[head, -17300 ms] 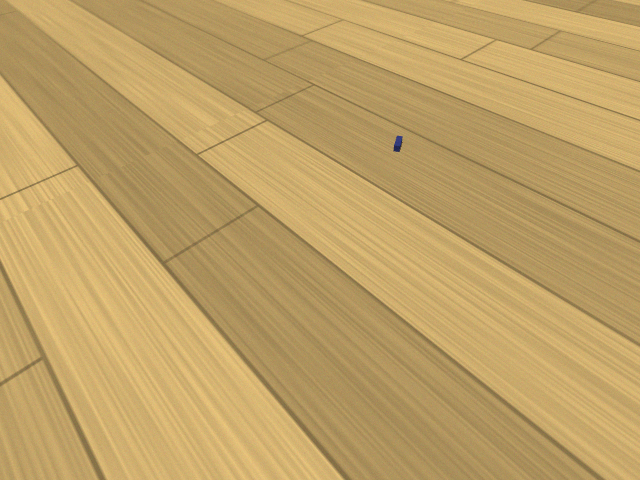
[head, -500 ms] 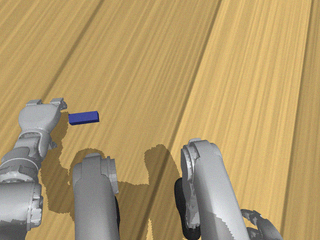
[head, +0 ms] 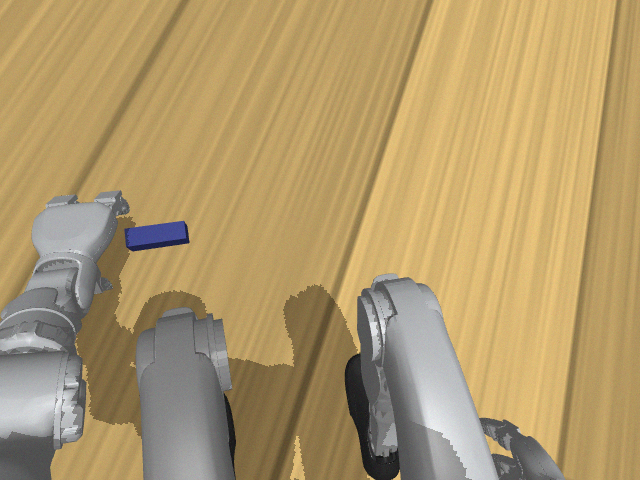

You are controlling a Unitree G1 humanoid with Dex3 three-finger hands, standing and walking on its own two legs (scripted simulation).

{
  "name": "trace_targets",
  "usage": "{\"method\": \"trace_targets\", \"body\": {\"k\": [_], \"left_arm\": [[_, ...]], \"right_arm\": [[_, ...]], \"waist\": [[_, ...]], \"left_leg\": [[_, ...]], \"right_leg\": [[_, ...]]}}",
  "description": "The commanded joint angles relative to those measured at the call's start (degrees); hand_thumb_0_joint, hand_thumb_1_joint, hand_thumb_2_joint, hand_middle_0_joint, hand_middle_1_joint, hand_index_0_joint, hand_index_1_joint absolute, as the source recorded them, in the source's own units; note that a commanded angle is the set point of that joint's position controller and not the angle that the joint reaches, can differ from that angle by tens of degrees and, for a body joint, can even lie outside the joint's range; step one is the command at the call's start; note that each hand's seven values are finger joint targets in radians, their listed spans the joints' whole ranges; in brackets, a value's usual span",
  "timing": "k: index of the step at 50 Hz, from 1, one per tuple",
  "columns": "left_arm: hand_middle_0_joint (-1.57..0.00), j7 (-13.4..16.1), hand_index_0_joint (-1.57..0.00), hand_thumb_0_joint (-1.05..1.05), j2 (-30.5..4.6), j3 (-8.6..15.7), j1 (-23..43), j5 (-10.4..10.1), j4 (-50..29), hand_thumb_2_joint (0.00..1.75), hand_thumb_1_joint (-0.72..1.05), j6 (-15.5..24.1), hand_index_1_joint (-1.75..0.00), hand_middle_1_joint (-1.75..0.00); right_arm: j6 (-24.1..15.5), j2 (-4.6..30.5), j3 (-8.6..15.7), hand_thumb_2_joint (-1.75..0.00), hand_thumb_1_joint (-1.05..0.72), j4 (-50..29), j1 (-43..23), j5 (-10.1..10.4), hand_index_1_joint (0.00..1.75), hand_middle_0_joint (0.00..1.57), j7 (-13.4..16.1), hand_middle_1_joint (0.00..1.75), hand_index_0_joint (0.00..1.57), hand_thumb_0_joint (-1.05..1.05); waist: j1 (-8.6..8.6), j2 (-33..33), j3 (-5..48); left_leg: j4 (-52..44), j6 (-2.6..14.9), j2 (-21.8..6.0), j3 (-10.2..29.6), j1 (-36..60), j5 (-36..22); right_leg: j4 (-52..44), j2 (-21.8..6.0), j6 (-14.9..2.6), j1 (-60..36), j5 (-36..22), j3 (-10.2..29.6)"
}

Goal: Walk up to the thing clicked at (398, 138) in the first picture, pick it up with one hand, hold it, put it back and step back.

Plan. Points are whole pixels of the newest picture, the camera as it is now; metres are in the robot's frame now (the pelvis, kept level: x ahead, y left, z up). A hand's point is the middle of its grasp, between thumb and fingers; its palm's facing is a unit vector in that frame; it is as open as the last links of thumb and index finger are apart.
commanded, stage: rise first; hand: left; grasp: from above
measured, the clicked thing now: (158, 236) +0.47 +0.21 -0.32
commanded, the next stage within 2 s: approach in 1.42 s
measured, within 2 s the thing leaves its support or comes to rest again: neither
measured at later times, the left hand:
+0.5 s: hand (105, 244) +0.43 +0.25 -0.19, palm faces -0.46 -0.04 -0.89, open 11.5 cm
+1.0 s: hand (103, 243) +0.43 +0.26 -0.19, palm faces -0.45 -0.04 -0.89, open 11.2 cm
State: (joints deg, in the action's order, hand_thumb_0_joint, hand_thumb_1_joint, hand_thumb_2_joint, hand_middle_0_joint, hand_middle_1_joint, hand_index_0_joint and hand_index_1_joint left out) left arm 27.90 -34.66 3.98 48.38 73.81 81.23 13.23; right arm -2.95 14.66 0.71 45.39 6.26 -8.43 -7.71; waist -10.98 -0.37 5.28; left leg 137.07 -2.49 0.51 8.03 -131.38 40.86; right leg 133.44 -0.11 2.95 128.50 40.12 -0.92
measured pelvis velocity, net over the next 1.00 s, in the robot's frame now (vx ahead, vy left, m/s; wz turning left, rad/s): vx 0.00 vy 0.00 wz -0.01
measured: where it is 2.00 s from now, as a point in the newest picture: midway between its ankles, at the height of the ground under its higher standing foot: (299, 456)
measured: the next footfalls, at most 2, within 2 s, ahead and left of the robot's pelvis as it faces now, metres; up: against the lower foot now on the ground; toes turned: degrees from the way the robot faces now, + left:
none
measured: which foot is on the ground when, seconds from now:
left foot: down 0.00-1.00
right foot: down 0.00-1.00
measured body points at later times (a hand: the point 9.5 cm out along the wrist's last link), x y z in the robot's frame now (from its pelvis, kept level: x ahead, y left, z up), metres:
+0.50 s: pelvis +0.00 +0.00 -0.01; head +0.23 +0.06 +0.37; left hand +0.45 +0.25 -0.14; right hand +0.05 -0.28 -0.12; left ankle +0.07 +0.13 -0.30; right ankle +0.09 -0.13 -0.30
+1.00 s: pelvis +0.00 +0.00 -0.01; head +0.23 +0.05 +0.38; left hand +0.45 +0.26 -0.13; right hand +0.05 -0.28 -0.12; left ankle +0.07 +0.13 -0.30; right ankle +0.09 -0.13 -0.30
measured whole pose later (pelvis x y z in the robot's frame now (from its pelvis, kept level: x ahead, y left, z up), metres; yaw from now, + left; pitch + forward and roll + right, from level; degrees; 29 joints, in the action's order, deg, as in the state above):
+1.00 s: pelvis +0.00 +0.00 -0.01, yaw -1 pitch +34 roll -6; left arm 28.6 -35.7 3.4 51.7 73.3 85.9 11.8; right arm -4.1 15.5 -1.4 45.7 7.8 -9.5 -9.3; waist -12.9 0.3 5.0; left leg 138.6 -2.4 0.6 8.6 -132.8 40.4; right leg 134.5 0.3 3.2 129.8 39.3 -1.3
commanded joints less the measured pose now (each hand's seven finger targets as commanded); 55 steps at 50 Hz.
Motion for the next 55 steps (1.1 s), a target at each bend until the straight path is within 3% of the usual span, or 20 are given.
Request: {"method": "trace_targets", "body": {"k": [1,5,7,9,13,16,20,24,25,28,32,34,35,38,39,42,44,48,50,55], "left_arm": [[-0.43,2.3,-0.43,0.0,-11.8,1.0,16.7,-0.4,-6.2,0.69,-0.14,-0.1,-0.67,-0.68],[-0.42,2.7,-0.44,0.0,-12.3,1.0,17.6,-0.3,-5.5,0.67,-0.13,-0.4,-0.68,-0.69],[-0.42,2.4,-0.43,0.0,-10.8,0.0,18.6,-0.3,-3.5,0.68,-0.13,-0.7,-0.67,-0.69],[-0.42,2.8,-0.43,0.0,-13.8,1.3,20.0,-0.2,-5.9,0.68,-0.14,-0.4,-0.68,-0.69],[-0.42,2.8,-0.43,0.0,-11.9,0.2,19.4,-0.1,-3.1,0.68,-0.13,-0.9,-0.68,-0.69],[-0.43,3.0,-0.44,0.0,-14.4,2.0,20.2,-0.3,-4.2,0.67,-0.12,-1.1,-0.68,-0.69],[-0.44,2.8,-0.45,0.0,-12.9,0.3,20.6,-0.1,-1.3,0.66,-0.11,-1.1,-0.68,-0.69],[-0.43,2.7,-0.45,0.0,-13.0,0.3,21.7,-0.1,-1.5,0.66,-0.12,-1.4,-0.67,-0.68],[-0.44,2.9,-0.45,0.0,-14.0,0.8,21.7,-0.2,-3.1,0.66,-0.11,-1.1,-0.67,-0.68],[-0.45,3.0,-0.46,0.0,-12.9,0.2,21.3,-0.2,-0.3,0.65,-0.1,-1.3,-0.65,-0.67],[-0.45,3.5,-0.46,0.0,-15.3,2.2,20.5,-0.4,-1.3,0.64,-0.1,-1.3,-0.66,-0.67],[-0.46,3.2,-0.48,0.0,-12.9,0.1,20.6,-0.1,1.4,0.63,-0.09,-1.3,-0.64,-0.66],[-0.46,3.3,-0.48,0.0,-14.5,1.6,21.2,0.0,-1.8,0.63,-0.09,-1.1,-0.64,-0.65],[-0.47,3.0,-0.48,0.0,-13.5,0.5,20.9,-0.4,-0.8,0.63,-0.09,-1.2,-0.63,-0.64],[-0.48,3.1,-0.48,0.0,-14.1,1.6,21.4,-0.5,-3.2,0.64,-0.09,-1.2,-0.63,-0.63],[-0.48,3.2,-0.49,0.0,-15.9,3.0,18.9,-1.2,-5.7,0.63,-0.08,-1.4,-0.62,-0.62],[-0.48,2.9,-0.5,0.0,-12.8,0.8,19.0,-1.4,-4.3,0.61,-0.07,-1.6,-0.63,-0.64],[-0.49,2.3,-0.5,0.0,-13.2,0.4,21.0,-1.1,-1.4,0.62,-0.08,-1.6,-0.62,-0.63],[-0.49,2.0,-0.49,0.0,-11.1,-0.8,19.5,-1.3,1.9,0.62,-0.08,-1.4,-0.62,-0.62],[-0.5,2.1,-0.51,0.0,-14.1,0.5,21.8,-0.8,-0.8,0.61,-0.07,-0.4,-0.61,-0.61]], "right_arm": [[-0.6,13.0,4.3,-0.9,-0.9,-1.0,11.1,-0.4,0.3,0.2,0.5,0.3,0.2,0.0],[-0.8,13.2,4.1,-0.9,-0.9,-0.8,11.1,-0.5,0.3,0.2,0.5,0.3,0.2,0.0],[-1.1,13.3,4.0,-0.9,-0.9,-0.6,11.3,-0.6,0.3,0.2,0.2,0.3,0.2,0.0],[-1.1,13.7,3.9,-0.9,-0.9,-0.7,11.2,-0.6,0.3,0.2,0.4,0.3,0.2,0.0],[-1.2,13.6,3.4,-0.9,-0.9,-0.4,11.3,-0.9,0.3,0.2,0.2,0.3,0.2,0.0],[-1.2,14.0,3.2,-0.9,-0.9,-0.9,11.8,-0.9,0.3,0.2,0.2,0.3,0.2,0.0],[-1.4,14.0,2.7,-0.9,-0.91,-0.7,11.3,-1.1,0.3,0.2,0.1,0.3,0.2,0.0],[-1.6,14.3,2.4,-0.9,-0.9,-0.6,11.8,-1.4,0.3,0.2,-0.1,0.3,0.2,0.0],[-1.5,14.3,2.4,-0.9,-0.9,-0.7,11.8,-1.4,0.3,0.2,0.0,0.3,0.2,0.0],[-1.7,14.1,2.1,-0.9,-0.9,-0.3,12.0,-1.7,0.3,0.2,-0.3,0.3,0.2,0.0],[-1.9,14.6,2.2,-0.9,-0.91,-0.7,12.1,-1.5,0.3,0.2,-0.3,0.3,0.2,0.0],[-2.1,14.2,1.7,-0.9,-0.91,-0.4,11.8,-2.0,0.3,0.2,-0.7,0.3,0.2,0.0],[-2.0,14.7,2.0,-0.9,-0.9,-0.4,12.2,-2.0,0.3,0.2,-0.7,0.3,0.2,0.0],[-2.5,14.5,2.1,-0.9,-0.91,-0.6,12.0,-2.0,0.3,0.2,-1.2,0.3,0.2,0.0],[-2.3,14.9,2.2,-0.9,-0.9,-0.4,12.7,-2.0,0.3,0.2,-1.2,0.3,0.2,0.0],[-2.1,15.1,2.6,-0.9,-0.9,-0.7,12.7,-1.5,0.3,0.2,-1.1,0.3,0.2,0.0],[-1.8,14.4,2.7,-0.9,-0.9,-0.8,12.1,-1.4,0.3,0.2,-1.2,0.3,0.2,0.0],[-1.5,14.6,2.6,-0.9,-0.91,-0.6,12.5,-0.9,0.3,0.2,-0.8,0.3,0.2,0.0],[-1.8,14.4,2.3,-0.9,-0.9,-0.5,12.6,-1.3,0.3,0.2,-0.9,0.3,0.2,0.0],[-2.2,14.8,2.0,-0.9,-0.91,-0.4,12.2,-1.4,0.3,0.2,-0.9,0.3,0.2,0.0]], "waist": [[-0.81,12.1,37.0],[-0.71,12.4,37.0],[-2.09,12.6,35.2],[-0.87,14.4,37.7],[-2.14,12.4,36.1],[-1.23,13.4,37.9],[-2.54,13.4,34.6],[-2.85,14.5,36.4],[-2.07,15.2,37.2],[-3.54,12.5,35.4],[-2.04,15.1,37.2],[-3.6,14.1,34.1],[-2.85,15.6,35.9],[-3.25,15.2,34.9],[-3.08,15.7,36.3],[-1.1,16.8,40.1],[-2.07,15.5,38.1],[-3.05,12.6,35.4],[-3.77,10.0,33.0],[-2.72,14.2,35.2]], "left_leg": [[-13.7,4.29,1.2,-7.3,27.8,-10.9],[-13.7,4.21,1.1,-7.2,27.7,-10.3],[-13.7,4.08,0.9,-6.7,28.1,-9.6],[-13.7,4.1,1.0,-7.0,28.4,-10.1],[-12.8,4.24,1.0,-6.9,27.3,-10.5],[-12.8,4.32,1.1,-7.2,26.9,-10.9],[-13.3,4.25,1.2,-7.0,25.0,-8.2],[-12.9,3.98,1.2,-6.7,27.6,-9.8],[-12.9,4.03,1.1,-7.0,27.3,-10.4],[-11.7,4.39,1.1,-7.2,24.7,-9.9],[-12.2,3.97,1.0,-6.9,27.0,-10.7],[-11.9,3.98,1.0,-6.9,25.7,-9.5],[-12.7,3.9,1.2,-6.7,27.0,-10.5],[-12.0,3.92,0.9,-6.9,26.6,-9.5],[-12.7,3.88,1.1,-6.7,27.7,-10.5],[-12.6,3.82,1.1,-7.2,28.5,-12.2],[-12.7,3.92,1.0,-7.2,26.9,-10.8],[-12.2,4.31,1.1,-6.8,24.4,-9.5],[-11.9,4.52,1.0,-6.6,22.9,-8.9],[-12.8,3.87,1.1,-6.3,26.3,-9.1]], "right_leg": [[-14.0,1.3,-4.6,-18.6,-13.0,-6.3],[-13.8,1.3,-4.75,-17.8,-12.2,-6.4],[-13.1,1.3,-4.71,-15.7,-11.6,-7.1],[-13.3,1.3,-4.81,-16.9,-12.0,-6.8],[-13.1,1.5,-4.65,-16.9,-12.9,-6.9],[-13.2,1.2,-4.59,-18.3,-13.2,-6.6],[-13.2,1.6,-4.84,-16.3,-10.7,-7.1],[-12.5,1.5,-4.82,-16.4,-12.2,-7.4],[-12.8,1.6,-4.76,-17.6,-12.9,-7.1],[-12.9,1.6,-4.38,-18.2,-13.1,-6.9],[-12.1,1.5,-4.76,-17.1,-13.1,-7.3],[-11.8,1.7,-4.8,-16.1,-12.5,-7.5],[-11.9,1.6,-4.68,-16.8,-12.9,-7.7],[-12.2,1.6,-4.76,-16.6,-12.6,-7.6],[-12.1,1.5,-4.68,-17.3,-13.2,-7.8],[-12.5,1.5,-4.67,-19.5,-14.6,-7.2],[-12.6,1.7,-4.77,-18.3,-13.7,-7.2],[-13.1,1.6,-4.65,-17.0,-12.5,-7.0],[-13.5,1.8,-4.43,-17.5,-12.2,-7.3],[-12.3,1.8,-4.86,-16.9,-11.6,-7.8]]}}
